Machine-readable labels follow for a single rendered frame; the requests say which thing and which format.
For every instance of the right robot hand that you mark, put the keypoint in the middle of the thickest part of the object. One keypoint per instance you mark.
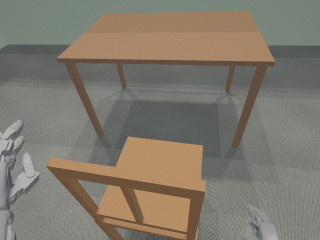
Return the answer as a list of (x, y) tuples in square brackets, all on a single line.
[(265, 230)]

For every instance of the left robot hand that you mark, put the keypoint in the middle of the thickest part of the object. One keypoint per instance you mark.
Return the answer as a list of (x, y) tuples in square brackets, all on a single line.
[(10, 145)]

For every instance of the robot left forearm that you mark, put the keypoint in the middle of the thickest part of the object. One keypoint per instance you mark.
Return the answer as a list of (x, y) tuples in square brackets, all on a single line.
[(7, 231)]

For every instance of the table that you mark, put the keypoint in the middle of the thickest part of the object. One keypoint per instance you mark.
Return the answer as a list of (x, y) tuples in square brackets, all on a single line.
[(211, 38)]

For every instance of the chair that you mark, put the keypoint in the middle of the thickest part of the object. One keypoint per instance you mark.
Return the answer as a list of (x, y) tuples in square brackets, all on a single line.
[(155, 188)]

